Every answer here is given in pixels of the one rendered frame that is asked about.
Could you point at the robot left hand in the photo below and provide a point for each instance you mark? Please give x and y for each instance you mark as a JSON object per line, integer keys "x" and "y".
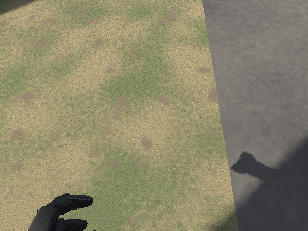
{"x": 47, "y": 217}

